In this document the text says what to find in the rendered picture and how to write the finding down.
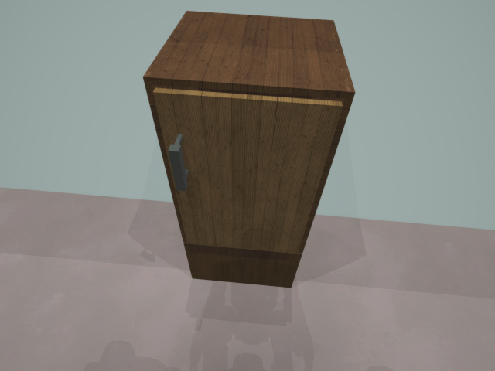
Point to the cupboard door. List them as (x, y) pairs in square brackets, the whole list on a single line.
[(254, 164)]

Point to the handle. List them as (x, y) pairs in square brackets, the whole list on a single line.
[(178, 168)]

